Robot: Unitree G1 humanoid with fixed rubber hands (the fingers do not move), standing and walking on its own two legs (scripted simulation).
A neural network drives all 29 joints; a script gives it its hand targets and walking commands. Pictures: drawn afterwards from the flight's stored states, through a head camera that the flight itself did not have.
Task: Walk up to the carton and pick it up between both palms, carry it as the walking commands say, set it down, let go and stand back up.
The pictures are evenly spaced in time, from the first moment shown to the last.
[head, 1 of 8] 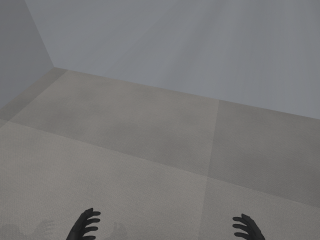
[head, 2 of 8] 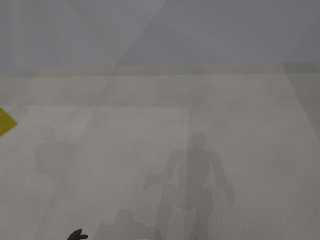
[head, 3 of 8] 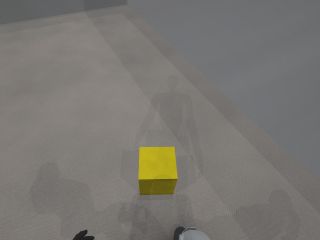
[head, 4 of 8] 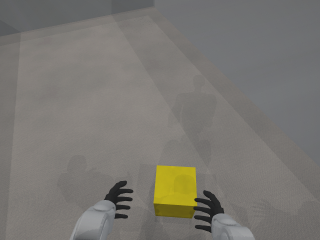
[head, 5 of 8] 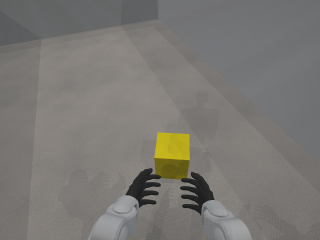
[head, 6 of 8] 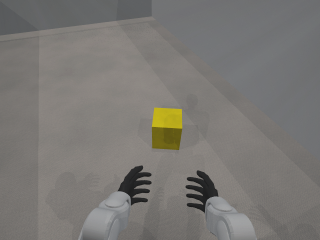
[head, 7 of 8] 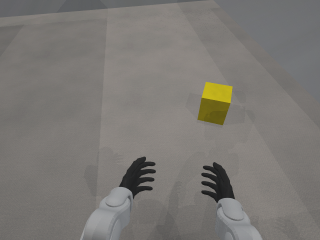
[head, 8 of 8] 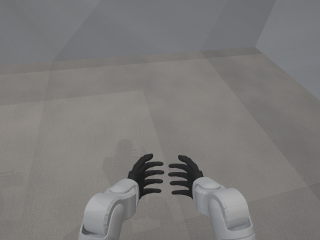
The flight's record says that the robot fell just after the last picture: no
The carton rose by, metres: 0.00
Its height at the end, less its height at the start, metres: +0.00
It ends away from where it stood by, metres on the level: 0.00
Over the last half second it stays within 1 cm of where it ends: yes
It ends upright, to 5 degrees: yes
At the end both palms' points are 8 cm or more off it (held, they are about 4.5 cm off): yes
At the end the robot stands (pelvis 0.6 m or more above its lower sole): yes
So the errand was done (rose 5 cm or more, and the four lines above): no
